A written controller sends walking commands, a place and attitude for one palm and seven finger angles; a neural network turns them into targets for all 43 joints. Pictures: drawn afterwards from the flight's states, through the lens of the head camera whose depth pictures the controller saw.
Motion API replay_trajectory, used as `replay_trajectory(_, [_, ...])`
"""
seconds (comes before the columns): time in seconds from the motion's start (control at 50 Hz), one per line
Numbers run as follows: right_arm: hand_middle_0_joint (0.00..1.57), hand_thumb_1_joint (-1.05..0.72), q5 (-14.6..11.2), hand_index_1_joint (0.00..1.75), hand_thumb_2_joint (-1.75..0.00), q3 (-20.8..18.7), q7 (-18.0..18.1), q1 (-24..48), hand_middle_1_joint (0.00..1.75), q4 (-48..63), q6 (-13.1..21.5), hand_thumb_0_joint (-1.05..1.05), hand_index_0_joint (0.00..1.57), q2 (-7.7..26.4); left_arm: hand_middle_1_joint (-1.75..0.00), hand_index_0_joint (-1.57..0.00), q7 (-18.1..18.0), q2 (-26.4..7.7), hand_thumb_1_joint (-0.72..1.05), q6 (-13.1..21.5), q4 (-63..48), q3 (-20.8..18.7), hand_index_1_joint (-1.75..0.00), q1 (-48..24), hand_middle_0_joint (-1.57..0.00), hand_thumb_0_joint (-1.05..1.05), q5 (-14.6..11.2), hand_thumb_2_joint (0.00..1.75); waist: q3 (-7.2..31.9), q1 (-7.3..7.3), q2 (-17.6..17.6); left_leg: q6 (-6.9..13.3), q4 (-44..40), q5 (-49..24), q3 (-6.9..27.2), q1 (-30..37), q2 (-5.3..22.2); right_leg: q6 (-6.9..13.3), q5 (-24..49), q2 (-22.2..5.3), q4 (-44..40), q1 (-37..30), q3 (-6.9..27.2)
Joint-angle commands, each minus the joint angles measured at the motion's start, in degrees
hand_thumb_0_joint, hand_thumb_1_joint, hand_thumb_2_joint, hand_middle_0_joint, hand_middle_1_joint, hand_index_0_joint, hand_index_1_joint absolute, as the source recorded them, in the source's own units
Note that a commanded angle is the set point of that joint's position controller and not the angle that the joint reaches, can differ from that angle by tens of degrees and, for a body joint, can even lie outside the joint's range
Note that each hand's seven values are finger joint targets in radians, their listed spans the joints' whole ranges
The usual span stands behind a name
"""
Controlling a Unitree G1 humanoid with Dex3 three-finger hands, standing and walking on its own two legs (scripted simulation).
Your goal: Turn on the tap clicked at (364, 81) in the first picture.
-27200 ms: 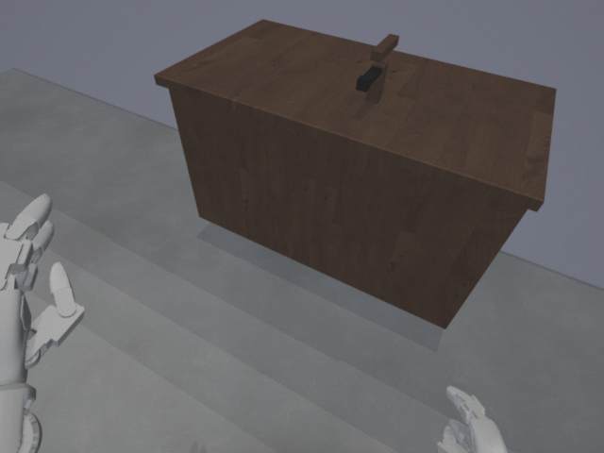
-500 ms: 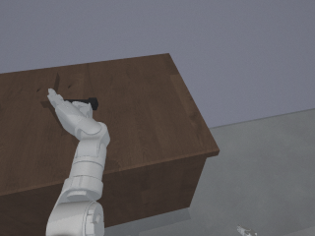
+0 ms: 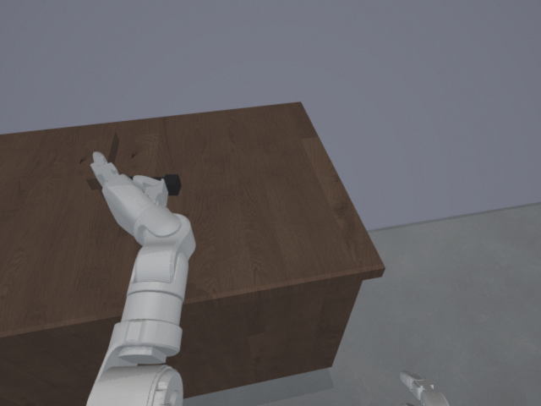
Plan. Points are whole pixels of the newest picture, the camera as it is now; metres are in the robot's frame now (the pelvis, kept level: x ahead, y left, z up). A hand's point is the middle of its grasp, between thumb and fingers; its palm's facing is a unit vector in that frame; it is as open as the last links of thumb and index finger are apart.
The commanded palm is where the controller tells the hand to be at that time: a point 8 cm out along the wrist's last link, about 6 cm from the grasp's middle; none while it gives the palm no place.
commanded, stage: lift the hand up off the lever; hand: left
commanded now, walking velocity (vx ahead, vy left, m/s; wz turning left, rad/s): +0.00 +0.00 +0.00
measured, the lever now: (171, 185) +0.47 +0.23 +0.06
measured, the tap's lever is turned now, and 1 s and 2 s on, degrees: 77 77 77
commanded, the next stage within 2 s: draw the hand back beside the body in 0.18 s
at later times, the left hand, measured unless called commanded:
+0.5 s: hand (178, 192) +0.37 +0.17 +0.15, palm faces +0.39 -0.92 -0.05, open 7.8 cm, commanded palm +0.31 +0.22 +0.15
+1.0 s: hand (124, 242) +0.27 +0.21 +0.15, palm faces +0.25 -0.94 -0.23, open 7.6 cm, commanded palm +0.23 +0.26 +0.16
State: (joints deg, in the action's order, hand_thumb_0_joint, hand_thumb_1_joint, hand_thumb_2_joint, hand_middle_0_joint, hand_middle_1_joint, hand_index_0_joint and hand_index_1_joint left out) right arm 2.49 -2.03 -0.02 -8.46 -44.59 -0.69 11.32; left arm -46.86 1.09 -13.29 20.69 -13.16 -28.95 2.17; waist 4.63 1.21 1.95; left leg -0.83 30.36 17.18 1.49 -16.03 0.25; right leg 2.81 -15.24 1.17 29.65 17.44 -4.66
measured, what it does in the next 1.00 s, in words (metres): stands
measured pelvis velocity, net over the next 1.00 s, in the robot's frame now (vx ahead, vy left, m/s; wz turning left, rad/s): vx -0.01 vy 0.01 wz -0.04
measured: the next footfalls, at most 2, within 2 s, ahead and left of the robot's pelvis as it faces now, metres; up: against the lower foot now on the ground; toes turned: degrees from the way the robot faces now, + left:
none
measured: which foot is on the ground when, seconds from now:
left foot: down 0.00-1.00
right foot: down 0.00-1.00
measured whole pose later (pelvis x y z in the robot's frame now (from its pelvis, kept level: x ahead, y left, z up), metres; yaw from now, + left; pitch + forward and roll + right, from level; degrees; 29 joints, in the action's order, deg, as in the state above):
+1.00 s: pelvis -0.01 +0.01 +0.01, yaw -2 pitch -5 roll +0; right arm -1.2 0.5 1.8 -8.2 -36.9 3.1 12.1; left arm -5.9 -16.2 7.2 -3.3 -8.3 5.3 -4.5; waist -2.4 1.7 3.2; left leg 0.4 19.6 12.5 -1.1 -1.9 0.2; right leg 1.9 -9.7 1.5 18.9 4.2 -2.0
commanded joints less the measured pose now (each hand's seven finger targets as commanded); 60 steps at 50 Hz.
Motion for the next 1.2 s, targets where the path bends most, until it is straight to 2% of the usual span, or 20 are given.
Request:
replay_trajectory(0.0, [0.2,-0.9,-0.22,0.3,-0.9,-1.3,0.87,7.41,0.3,7.37,2.5,0.0,0.2,6.16,-0.15,-0.15,0.22,-6.27,0.9,2.17,-13.84,3.38,-0.15,-24.73,-0.15,0.0,1.6,0.9,14.97,-0.38,-3.14,-0.69,-2.13,-20.65,-1.64,4.29,-0.41,-0.92,16.4,-1.63,-3.24,-9.45,0.98])
replay_trajectory(0.1, [0.2,-0.9,-0.68,0.3,-0.9,-0.61,1.52,8.93,0.3,6.6,2.77,0.0,0.2,6.01,-0.15,-0.15,0.15,-6.69,0.9,1.4,-9.32,2.94,-0.15,-27.05,-0.15,0.0,1.14,0.9,10.9,-0.75,-4.77,0.29,-3.71,-12.26,-1.59,2.16,-0.87,-1.43,7.56,-2.05,-6.35,-7.52,1.82])
replay_trajectory(0.26, [0.2,-0.9,-0.21,0.3,-0.9,-0.81,1.68,8.56,0.3,6.5,3.23,0.0,0.2,5.75,-0.15,-0.15,-0.82,-8.69,0.9,3.39,-7.5,1.37,-0.15,-29.9,-0.15,0.0,2.24,0.9,13.95,-0.56,-3.71,0.77,-2.8,-10.9,-1.75,1.48,-0.91,-1.67,7.29,-2.36,-6.22,-8.23,2.78])
replay_trajectory(0.28, [0.2,-0.9,-0.87,0.3,-0.9,-0.55,2.7,5.61,0.3,6.52,1.81,0.0,0.2,7.35,-0.15,-0.15,8.27,-9.73,0.9,3.98,-9.62,8.87,-0.15,-25.5,-0.15,0.0,4.28,0.9,13.4,-2.83,-4.98,1.77,-3.3,-12.44,-1.73,3.57,-1.01,-1.27,12.4,-1.82,-4.13,-9.24,3.76])
replay_trajectory(0.3, [0.2,-0.9,-1.65,0.3,-0.9,-0.71,3.52,4.91,0.3,8.36,1.34,0.0,0.2,7.38,-0.16,-0.15,12.39,-14.27,0.9,4.85,-11.04,4.53,-0.16,-25.49,-0.15,0.0,3.09,0.9,15.65,-1.91,-4.15,2.38,-3.3,-14.56,-2.35,4.63,-0.97,-1.09,16.3,-1.95,-4.15,-11.08,4.11])
replay_trajectory(0.32, [0.2,-0.9,-2.03,0.3,-0.9,-0.35,4.24,4.83,0.3,9.52,0.91,0.0,0.2,7.11,-0.16,-0.15,16.19,-15.45,0.9,5.58,-14.08,4.79,-0.16,-24.66,-0.15,0.0,2.08,0.9,17.14,-1.46,-3.32,2.66,-3.41,-16.24,-2.47,5.4,-1.3,-1.34,20.08,-1.91,-3.71,-13.31,4.63])
replay_trajectory(0.38, [0.2,-0.9,-3.53,0.3,-0.9,0.28,5.5,4.17,0.3,11.9,-0.17,0.0,0.2,7.31,-0.17,-0.16,28.0,-21.22,0.9,7.36,-15.6,-0.48,-0.17,-10.18,-0.16,0.0,-3.76,0.9,15.54,1.05,-4.82,2.62,-5.03,-18.35,-2.5,5.31,-0.93,-1.54,25.89,-1.39,-4.14,-17.9,4.97])
replay_trajectory(0.42, [0.2,-0.9,-4.77,0.3,-0.9,1.05,5.86,5.54,0.3,14.15,0.07,0.0,0.2,6.65,-0.17,-0.16,32.11,-21.47,0.9,7.64,-18.22,-2.56,-0.17,-4.01,-0.16,0.0,-8.21,0.9,12.47,2.47,-6.02,2.73,-6.04,-17.15,-3.09,4.55,-0.71,-2.22,25.7,-1.46,-5.69,-18.92,5.33])
replay_trajectory(0.46, [0.2,-0.9,-5.3,0.3,-0.9,1.44,5.94,7.07,0.3,15.26,0.94,0.0,0.2,6.38,-0.18,-0.16,31.63,-22.27,0.9,6.71,-22.66,-4.39,-0.18,-2.09,-0.16,0.0,-9.76,0.9,9.82,3.14,-5.75,2.71,-6.95,-14.96,-3.48,4.51,-0.58,-2.56,21.36,-1.41,-7.33,-17.95,5.48])
replay_trajectory(0.48, [0.2,-0.9,-4.28,0.3,-0.9,0.53,4.34,3.36,0.3,13.24,1.65,0.0,0.2,7.34,-0.18,-0.16,34.01,-33.96,0.9,10.35,-19.44,-7.03,-0.18,6.5,-0.16,0.0,-7.05,0.9,6.57,1.16,-4.02,2.6,-8.29,-12.01,-2.46,5.52,0.38,-2.76,19.47,-3.13,-8.23,-17.87,6.39])
replay_trajectory(0.5, [0.2,-0.9,-4.45,0.3,-0.9,0.7,3.62,4.25,0.3,14.49,2.31,0.0,0.2,6.79,-0.19,-0.16,35.59,-30.79,0.9,12.85,-22.15,-4.42,-0.19,6.21,-0.16,0.0,-7.28,0.9,6.44,1.38,-1.8,2.81,-9.28,-12.01,-3.09,5.57,-0.06,-2.34,18.16,-2.86,-8.5,-18.55,6.39])
replay_trajectory(0.58, [0.2,-0.9,-4.67,0.3,-0.9,0.1,3.0,5.73,0.3,15.47,5.5,0.0,0.2,7.43,-0.2,-0.17,37.92,-30.24,0.9,19.3,-33.01,-0.11,-0.2,1.62,-0.17,0.0,-6.99,0.9,4.24,-0.41,3.63,2.91,-10.51,-10.86,-3.25,11.17,-0.1,-1.73,12.82,-2.08,-12.13,-15.07,6.45])
replay_trajectory(0.66, [0.2,-0.9,-4.28,0.3,-0.9,-0.25,3.06,5.03,0.3,14.45,7.66,0.0,0.2,8.22,-0.21,-0.17,38.11,-27.47,0.9,22.03,-30.72,3.08,-0.21,5.55,-0.17,0.0,-6.55,0.9,2.73,-1.16,-2.08,3.24,-11.46,-9.35,-2.61,13.18,-0.04,-1.87,9.56,-1.57,-13.79,-13.63,6.08])
replay_trajectory(0.74, [0.2,-0.9,-4.25,0.3,-0.9,-0.23,3.0,5.39,0.3,13.93,7.56,0.0,0.2,8.3,-0.22,-0.17,38.7,-26.77,0.9,23.66,-29.65,2.88,-0.22,10.65,-0.17,0.0,-6.42,0.9,1.58,-0.65,-3.21,3.2,-12.72,-8.62,-2.35,13.3,-0.15,-1.69,7.86,-1.51,-14.35,-14.07,5.43])
replay_trajectory(0.78, [0.2,-0.9,-4.18,0.3,-0.9,-0.14,2.84,5.86,0.3,13.81,7.27,0.0,0.2,8.3,-0.23,-0.18,38.96,-28.56,0.9,24.26,-30.91,0.46,-0.23,13.79,-0.18,0.0,-6.32,0.9,1.46,0.1,0.55,2.84,-13.27,-9.55,-1.96,13.3,-0.17,-1.27,8.66,-1.49,-14.31,-14.95,5.16])
replay_trajectory(0.88, [0.2,-0.9,-3.68,0.3,-0.9,0.2,2.58,6.54,0.3,15.18,6.64,0.0,0.2,7.95,-0.24,-0.18,39.67,-30.39,0.9,24.76,-35.16,-2.98,-0.24,19.48,-0.18,0.0,-6.64,0.9,1.67,1.27,-0.04,2.31,-13.8,-12.81,-0.94,12.9,0.22,-0.84,12.0,-1.17,-13.25,-17.18,4.46])
replay_trajectory(0.94, [0.2,-0.9,-3.49,0.3,-0.9,0.35,2.31,6.66,0.3,16.43,6.25,0.0,0.2,7.13,-0.25,-0.18,40.29,-28.49,0.9,24.39,-37.98,-2.29,-0.25,23.87,-0.18,0.0,-7.05,0.9,1.14,1.39,-1.17,2.26,-13.29,-14.74,-1.08,12.77,0.61,-0.8,14.14,-1.15,-12.67,-17.42,4.38])
replay_trajectory(0.98, [0.2,-0.9,-3.5,0.3,-0.9,0.48,2.22,6.83,0.3,16.56,6.03,0.0,0.2,7.1,-0.26,-0.19,40.65,-28.61,0.9,24.09,-40.44,-2.6,-0.26,25.23,-0.19,0.0,-6.97,0.9,0.75,1.37,3.13,1.84,-13.33,-15.65,-0.79,13.05,0.6,-0.56,14.26,-1.19,-12.7,-17.14,4.43])
replay_trajectory(1.06, [0.2,-0.9,-3.14,0.3,-0.9,0.48,2.17,6.63,0.3,17.16,6.15,0.0,0.2,7.12,-0.27,-0.19,40.72,-27.17,0.9,23.61,-43.58,-1.68,-0.27,29.24,-0.19,0.0,-7.09,0.9,0.33,1.24,-0.53,1.79,-12.66,-17.23,-0.44,13.18,1.08,-0.6,15.51,-1.02,-12.21,-16.83,4.06])
replay_trajectory(1.18, [0.2,-0.9,-3.01,0.3,-0.9,0.42,2.21,6.84,0.3,17.01,6.38,0.0,0.2,7.39,-0.29,-0.2,40.48,-27.58,0.9,23.35,-48.63,-2.74,-0.29,33.85,-0.2,0.0,-6.92,0.9,-0.3,1.3,1.55,1.34,-12.46,-17.73,0.62,13.05,1.21,-0.48,14.38,-1.08,-11.96,-16.2,3.91])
